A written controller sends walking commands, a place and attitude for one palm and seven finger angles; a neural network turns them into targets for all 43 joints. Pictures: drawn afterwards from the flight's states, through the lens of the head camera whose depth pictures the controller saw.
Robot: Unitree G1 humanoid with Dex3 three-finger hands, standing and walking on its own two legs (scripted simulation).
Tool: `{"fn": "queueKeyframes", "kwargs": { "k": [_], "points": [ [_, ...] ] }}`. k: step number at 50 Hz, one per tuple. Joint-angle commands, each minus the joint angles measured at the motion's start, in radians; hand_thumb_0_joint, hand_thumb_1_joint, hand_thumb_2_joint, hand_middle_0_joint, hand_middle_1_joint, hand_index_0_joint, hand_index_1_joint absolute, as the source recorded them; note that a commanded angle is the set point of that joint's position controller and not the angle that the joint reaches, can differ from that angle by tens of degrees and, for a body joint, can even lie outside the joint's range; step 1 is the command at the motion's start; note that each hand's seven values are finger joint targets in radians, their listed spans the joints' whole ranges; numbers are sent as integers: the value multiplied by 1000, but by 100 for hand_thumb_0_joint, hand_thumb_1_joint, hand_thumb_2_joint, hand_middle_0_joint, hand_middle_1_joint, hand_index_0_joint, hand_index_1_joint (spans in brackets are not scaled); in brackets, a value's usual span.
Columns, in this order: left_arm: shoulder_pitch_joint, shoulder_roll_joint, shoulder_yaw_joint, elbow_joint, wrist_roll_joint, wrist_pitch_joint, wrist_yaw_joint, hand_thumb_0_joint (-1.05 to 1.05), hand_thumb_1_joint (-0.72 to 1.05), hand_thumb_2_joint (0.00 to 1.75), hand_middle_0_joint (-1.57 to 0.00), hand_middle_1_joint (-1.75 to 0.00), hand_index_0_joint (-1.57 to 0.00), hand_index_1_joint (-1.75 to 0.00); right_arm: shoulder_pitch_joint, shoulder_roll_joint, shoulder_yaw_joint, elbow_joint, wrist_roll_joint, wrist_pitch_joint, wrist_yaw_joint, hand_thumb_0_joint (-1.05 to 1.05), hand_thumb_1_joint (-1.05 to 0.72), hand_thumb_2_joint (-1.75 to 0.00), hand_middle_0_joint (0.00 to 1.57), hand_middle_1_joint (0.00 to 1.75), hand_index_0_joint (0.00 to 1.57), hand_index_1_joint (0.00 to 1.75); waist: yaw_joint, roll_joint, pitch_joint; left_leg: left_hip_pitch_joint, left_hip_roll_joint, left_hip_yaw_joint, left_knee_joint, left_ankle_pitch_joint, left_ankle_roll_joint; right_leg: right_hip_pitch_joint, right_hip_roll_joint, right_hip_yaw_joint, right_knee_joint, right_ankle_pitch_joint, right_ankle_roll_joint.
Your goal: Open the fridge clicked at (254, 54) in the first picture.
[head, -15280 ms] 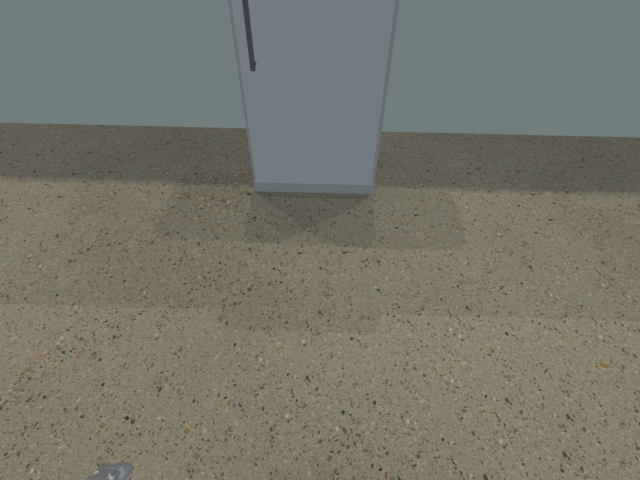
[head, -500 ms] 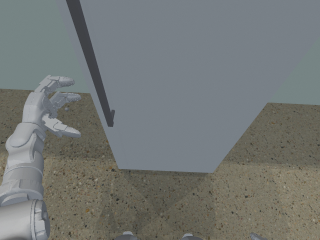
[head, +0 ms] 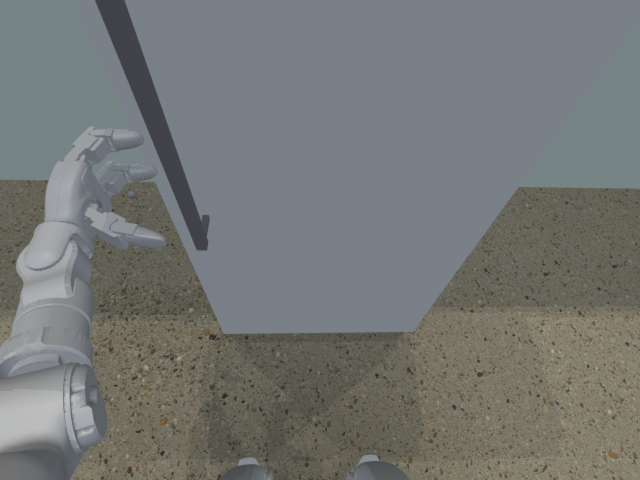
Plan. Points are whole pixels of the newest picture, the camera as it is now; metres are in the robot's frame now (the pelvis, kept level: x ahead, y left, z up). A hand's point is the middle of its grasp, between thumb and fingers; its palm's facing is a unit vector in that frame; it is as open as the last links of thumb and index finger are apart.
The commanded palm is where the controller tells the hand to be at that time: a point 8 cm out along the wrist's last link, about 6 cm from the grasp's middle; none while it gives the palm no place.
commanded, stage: move the hooked fingers beside the handle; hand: left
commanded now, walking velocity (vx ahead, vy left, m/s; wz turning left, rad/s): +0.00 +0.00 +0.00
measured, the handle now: (170, 140) +0.49 +0.17 +0.13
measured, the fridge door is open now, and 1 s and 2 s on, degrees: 0 0 0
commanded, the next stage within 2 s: feel for the door with the fingertips in 1.40 s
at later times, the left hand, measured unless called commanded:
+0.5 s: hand (129, 202) +0.44 +0.22 +0.08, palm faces +0.00 -1.00 +0.00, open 14.0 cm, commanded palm +0.41 +0.28 +0.09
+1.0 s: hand (133, 198) +0.44 +0.21 +0.09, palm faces +0.01 -1.00 -0.02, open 14.0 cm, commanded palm +0.41 +0.26 +0.09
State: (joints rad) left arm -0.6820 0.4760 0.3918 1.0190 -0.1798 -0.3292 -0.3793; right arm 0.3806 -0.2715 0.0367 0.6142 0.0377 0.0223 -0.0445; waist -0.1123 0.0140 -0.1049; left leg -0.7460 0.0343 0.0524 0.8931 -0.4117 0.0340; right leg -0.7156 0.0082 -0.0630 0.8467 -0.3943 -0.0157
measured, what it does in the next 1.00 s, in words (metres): stands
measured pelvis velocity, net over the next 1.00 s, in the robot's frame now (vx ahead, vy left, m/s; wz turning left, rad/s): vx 0.00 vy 0.00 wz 0.01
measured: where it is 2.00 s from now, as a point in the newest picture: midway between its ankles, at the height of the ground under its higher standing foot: outside the picture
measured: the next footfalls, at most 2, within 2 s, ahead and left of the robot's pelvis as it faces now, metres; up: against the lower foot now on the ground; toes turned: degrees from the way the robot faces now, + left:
none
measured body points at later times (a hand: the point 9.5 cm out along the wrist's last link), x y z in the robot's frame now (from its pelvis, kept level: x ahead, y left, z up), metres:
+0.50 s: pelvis +0.00 +0.00 +0.00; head +0.08 +0.01 +0.44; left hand +0.43 +0.28 +0.08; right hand +0.07 -0.27 -0.11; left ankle +0.01 +0.10 -0.69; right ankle +0.01 -0.11 -0.69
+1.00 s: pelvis +0.00 +0.00 +0.00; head +0.07 +0.01 +0.44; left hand +0.43 +0.27 +0.09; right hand +0.07 -0.27 -0.11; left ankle +0.01 +0.10 -0.69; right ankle +0.01 -0.11 -0.69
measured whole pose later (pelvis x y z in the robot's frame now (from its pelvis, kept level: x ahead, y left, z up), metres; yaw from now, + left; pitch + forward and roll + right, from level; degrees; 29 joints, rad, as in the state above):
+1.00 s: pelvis +0.00 +0.00 +0.00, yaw +0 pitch +14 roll -2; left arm -0.62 0.44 0.37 0.93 -0.17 -0.34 -0.32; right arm 0.35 -0.26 0.04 0.60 0.04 0.03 -0.04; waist -0.10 0.01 -0.10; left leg -0.72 0.04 0.04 0.89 -0.42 0.03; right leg -0.69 0.01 -0.07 0.85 -0.40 -0.02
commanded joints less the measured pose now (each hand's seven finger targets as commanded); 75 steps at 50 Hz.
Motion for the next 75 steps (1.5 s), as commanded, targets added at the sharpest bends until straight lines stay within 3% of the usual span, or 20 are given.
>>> {"fn": "queueKeyframes", "kwargs": {
  "k": [1, 3, 7, 15, 20, 22, 26, 28, 31, 32, 33, 36, 43, 47, 56, 61, 66, 70, 73, 75],
  "points": [
    [-346, 353, 95, -199, -14, -61, 13, 0, -50, 30, -30, -120, -30, -120, 73, -175, -66, -113, -1, -20, -13, 0, -90, -90, 20, 30, 20, 30, 35, 42, -328, 173, -24, -64, -103, 279, 7, 208, 20, 49, -86, 302, -4],
    [-368, 335, 72, -273, -12, -90, 7, 0, -50, 30, -30, -120, -30, -120, 70, -166, -64, -121, 0, -18, -14, 0, -90, -90, 20, 30, 20, 30, 31, 110, -393, 246, -22, -70, -103, 321, 1, 200, 24, 50, -81, 317, -7],
    [-417, 271, 29, -283, -38, -116, -13, 0, -50, 30, -30, -120, -30, -120, 76, -166, -68, -94, 2, -24, -17, 0, -90, -90, 20, 30, 20, 30, -2, 102, -392, 307, -13, -88, -94, 322, 1, 145, 35, 40, -91, 287, -8],
    [-375, 194, -36, -182, -41, -43, -31, 0, -50, 30, -30, -120, -30, -120, 73, -170, -69, -75, 5, -22, -17, 0, -90, -90, 20, 30, 20, 30, -7, 68, -305, 270, -15, -94, -100, 300, 1, 85, 24, 24, -96, 259, -8],
    [-381, 267, 39, -248, -39, -75, 17, 0, -50, 30, -30, -120, -30, -120, 61, -166, -68, -98, 0, -20, -12, 0, -90, -90, 20, 30, 20, 30, 18, 52, -368, 259, -20, -88, -91, 321, 0, 152, 24, 36, -80, 298, -6],
    [-375, 354, 102, -282, -26, -96, 29, 0, -50, 30, -30, -120, -30, -120, 65, -169, -67, -106, -3, -17, -13, 0, -90, -90, 20, 30, 20, 30, 39, 78, -423, 257, -23, -82, -85, 355, -1, 210, 23, 48, -67, 345, -6],
    [-341, 324, 76, -326, -22, -104, 19, 0, -50, 30, -30, -120, -30, -120, 57, -160, -67, -115, 1, -17, -13, 0, -90, -90, 20, 30, 20, 30, 34, 108, -434, 290, -19, -78, -79, 402, 0, 217, 26, 51, -68, 383, -8],
    [-321, 267, 28, -323, -28, -88, 1, 0, -50, 30, -30, -120, -30, -120, 50, -156, -64, -116, 5, -17, -12, 0, -90, -90, 20, 30, 20, 30, 27, 143, -411, 319, -16, -80, -88, 405, -6, 184, 28, 42, -79, 370, -9],
    [-342, 177, -43, -244, -55, -50, -32, 0, -50, 30, -30, -120, -30, -120, 50, -161, -64, -101, 11, -18, -16, 0, -90, -90, 20, 30, 20, 30, -9, 68, -301, 276, -14, -87, -97, 333, 1, 128, 31, 27, -99, 305, -11],
    [-321, 192, -27, -226, -57, -39, -37, 0, -50, 30, -30, -120, -30, -120, 51, -169, -67, -99, 12, -19, -18, 0, -90, -90, 20, 30, 20, 30, -2, 57, -305, 274, -13, -84, -100, 321, 1, 129, 31, 30, -103, 302, -8],
    [-348, 149, -68, -246, -63, -36, -42, 0, -50, 30, -30, -120, -30, -120, 45, -165, -66, -102, 12, -21, -17, 0, -90, -90, 20, 30, 20, 30, -12, 62, -311, 278, -16, -86, -102, 308, 1, 122, 28, 28, -103, 291, -7],
    [-354, 153, -57, -231, -65, -39, -29, 0, -50, 30, -30, -120, -30, -120, 53, -169, -69, -92, 9, -23, -19, 0, -90, -90, 20, 30, 20, 30, -8, 33, -294, 266, -16, -93, -97, 305, 2, 102, 25, 23, -96, 277, -11],
    [-385, 268, 38, -350, -26, -102, 58, 0, -50, 30, -30, -120, -30, -120, 55, -162, -69, -97, 0, -25, -9, 0, -90, -90, 20, 30, 20, 30, 31, 100, -447, 345, -17, -110, -92, 379, -13, 152, 25, 32, -69, 307, -11],
    [-335, 297, 61, -315, -9, -91, 69, 0, -50, 30, -30, -120, -30, -120, 49, -161, -65, -101, 2, -21, -10, 0, -90, -90, 20, 30, 20, 30, 35, 85, -410, 303, -18, -93, -99, 364, -9, 191, 27, 40, -78, 329, -8],
    [-353, 159, -58, -213, -51, -56, -17, 0, -50, 30, -30, -120, -30, -120, 43, -162, -63, -106, 12, -21, -16, 0, -90, -90, 20, 30, 20, 30, -9, 29, -268, 222, -23, -72, -108, 244, 6, 147, 24, 41, -114, 265, -7],
    [-406, 239, 2, -240, -50, -94, -7, 0, -50, 30, -30, -120, -30, -120, 53, -170, -67, -89, 7, -24, -21, 0, -90, -90, 20, 30, 20, 30, 2, 38, -341, 228, -25, -82, -93, 244, 7, 155, 22, 50, -95, 252, -7],
    [-464, 304, 33, -270, -20, -113, 19, 0, -50, 30, -30, -120, -30, -120, 58, -168, -64, -76, 3, -26, -22, 0, -90, -90, 20, 30, 20, 30, 6, 121, -402, 273, -24, -93, -81, 279, 1, 145, 23, 53, -80, 257, -9],
    [-450, 291, 18, -188, -15, -85, 20, 0, -50, 30, -30, -120, -30, -120, 55, -168, -57, -74, 7, -24, -23, 0, -90, -90, 20, 30, 20, 30, -8, 89, -339, 223, -22, -88, -89, 239, 1, 136, 23, 52, -93, 238, -3],
    [-414, 306, 32, -158, -17, -68, 5, 0, -50, 30, -30, -120, -30, -120, 63, -173, -58, -84, 7, -20, -24, 0, -90, -90, 20, 30, 20, 30, 4, 77, -356, 210, -24, -80, -89, 263, 3, 164, 23, 52, -88, 273, -4],
    [-403, 267, 8, -167, -24, -64, -4, 0, -50, 30, -30, -120, -30, -120, 67, -169, -60, -88, 5, -21, -19, 0, -90, -90, 20, 30, 20, 30, 1, 75, -367, 229, -22, -79, -86, 295, 3, 158, 25, 46, -84, 298, -4]
  ]
}}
